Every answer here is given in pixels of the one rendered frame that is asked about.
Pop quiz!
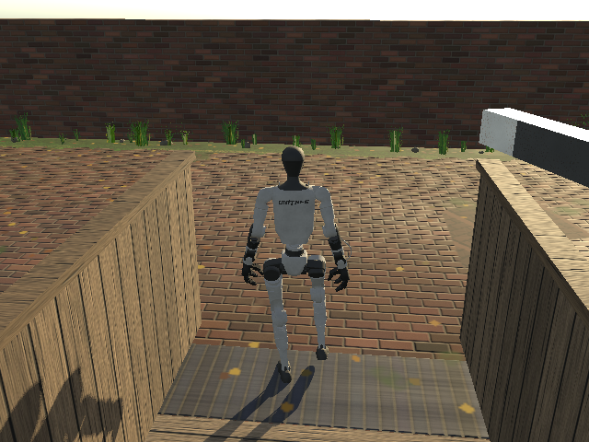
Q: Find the left robot upper arm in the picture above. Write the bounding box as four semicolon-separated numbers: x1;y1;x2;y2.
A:
251;186;274;238

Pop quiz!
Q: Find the humanoid robot head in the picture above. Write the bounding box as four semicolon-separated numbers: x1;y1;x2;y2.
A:
278;145;309;191

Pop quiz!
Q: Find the left robot hand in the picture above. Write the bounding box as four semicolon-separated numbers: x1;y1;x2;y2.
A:
242;263;263;285

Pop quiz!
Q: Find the robot right forearm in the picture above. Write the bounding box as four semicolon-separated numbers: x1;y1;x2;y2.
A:
328;223;347;269

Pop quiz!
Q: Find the right robot thigh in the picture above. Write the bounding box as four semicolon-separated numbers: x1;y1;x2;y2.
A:
306;255;326;303

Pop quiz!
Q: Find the right robot hand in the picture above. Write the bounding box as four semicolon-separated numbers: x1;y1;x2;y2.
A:
328;266;350;292

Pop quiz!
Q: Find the robot left forearm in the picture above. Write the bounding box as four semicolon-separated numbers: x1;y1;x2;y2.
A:
243;224;260;265

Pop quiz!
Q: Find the right robot upper arm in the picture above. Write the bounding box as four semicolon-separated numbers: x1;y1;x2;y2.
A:
313;185;337;238

